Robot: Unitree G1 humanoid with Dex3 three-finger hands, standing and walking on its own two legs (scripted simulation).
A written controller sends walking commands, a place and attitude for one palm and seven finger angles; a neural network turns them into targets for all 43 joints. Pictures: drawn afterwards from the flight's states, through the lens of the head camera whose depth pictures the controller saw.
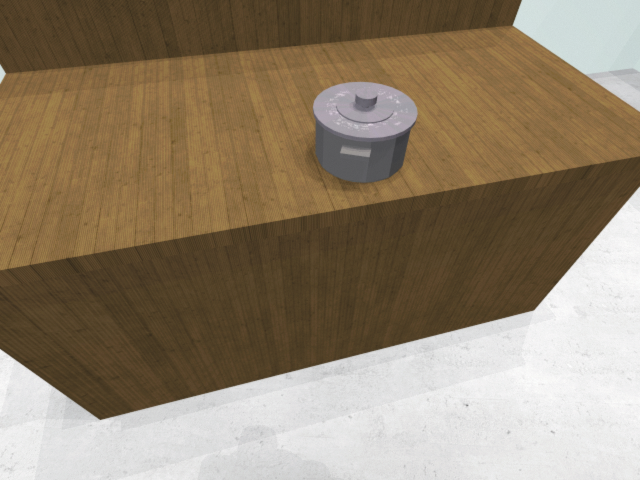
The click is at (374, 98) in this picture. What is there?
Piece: lid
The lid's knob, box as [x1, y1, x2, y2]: [355, 88, 377, 106]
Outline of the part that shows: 356,91 355,101 358,104 369,106 375,103 377,93 374,90 369,88 361,88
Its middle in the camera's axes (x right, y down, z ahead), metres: +0.08 -0.26 +0.71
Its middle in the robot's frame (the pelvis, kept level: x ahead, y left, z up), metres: +0.73 -0.04 +0.11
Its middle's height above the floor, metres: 0.88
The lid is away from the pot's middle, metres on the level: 0.00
